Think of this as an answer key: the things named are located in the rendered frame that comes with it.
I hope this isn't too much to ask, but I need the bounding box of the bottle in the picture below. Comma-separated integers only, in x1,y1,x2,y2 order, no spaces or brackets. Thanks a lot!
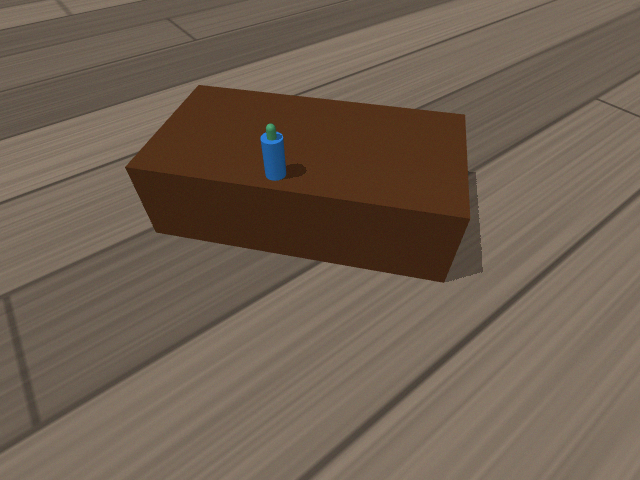
260,123,286,181

